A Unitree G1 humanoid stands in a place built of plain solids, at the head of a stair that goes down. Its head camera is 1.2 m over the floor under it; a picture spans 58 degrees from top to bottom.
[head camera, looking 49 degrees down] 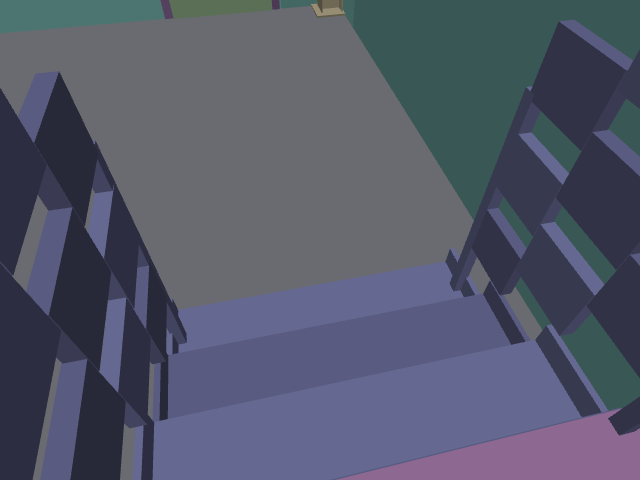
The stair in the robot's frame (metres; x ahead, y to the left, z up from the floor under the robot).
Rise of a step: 0.15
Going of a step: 0.30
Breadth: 1.32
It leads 12 degrees to the left of straight ahead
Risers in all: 4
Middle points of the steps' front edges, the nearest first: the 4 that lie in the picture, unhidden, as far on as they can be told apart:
0.29 -0.18 0.00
0.59 -0.12 -0.15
0.88 -0.05 -0.31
1.17 0.01 -0.46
